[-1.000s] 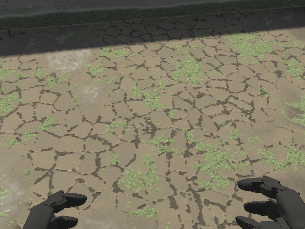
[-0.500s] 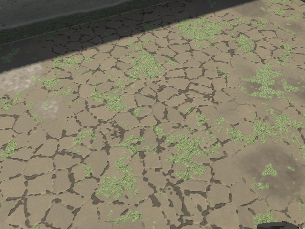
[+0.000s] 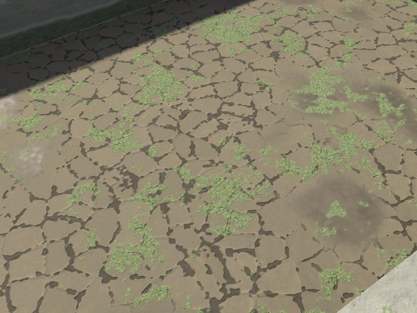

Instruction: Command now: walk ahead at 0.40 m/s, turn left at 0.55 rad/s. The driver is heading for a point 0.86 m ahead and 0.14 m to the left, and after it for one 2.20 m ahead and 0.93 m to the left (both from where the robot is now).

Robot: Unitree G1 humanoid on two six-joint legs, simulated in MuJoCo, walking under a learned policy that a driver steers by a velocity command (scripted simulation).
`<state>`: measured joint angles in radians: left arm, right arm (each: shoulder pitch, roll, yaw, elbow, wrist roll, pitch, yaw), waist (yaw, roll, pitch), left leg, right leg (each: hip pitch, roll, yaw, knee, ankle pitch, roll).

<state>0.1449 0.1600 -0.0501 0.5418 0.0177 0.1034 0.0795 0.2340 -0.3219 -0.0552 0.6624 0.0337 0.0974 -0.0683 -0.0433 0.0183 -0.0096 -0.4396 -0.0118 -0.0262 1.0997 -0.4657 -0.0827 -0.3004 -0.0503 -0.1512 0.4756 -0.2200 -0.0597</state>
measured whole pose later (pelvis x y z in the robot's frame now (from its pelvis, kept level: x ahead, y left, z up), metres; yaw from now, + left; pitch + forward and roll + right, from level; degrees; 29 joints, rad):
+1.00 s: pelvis +0.04 +0.02 +0.00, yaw +21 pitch +1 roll +0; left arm 0.19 0.27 -0.09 0.59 0.04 0.04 -0.04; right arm 0.20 -0.28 0.09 0.63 -0.04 0.08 0.05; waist 0.01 0.01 -0.02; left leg -0.07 -0.02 -0.05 0.34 -0.28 0.01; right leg -0.21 -0.01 0.04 0.37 -0.17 0.02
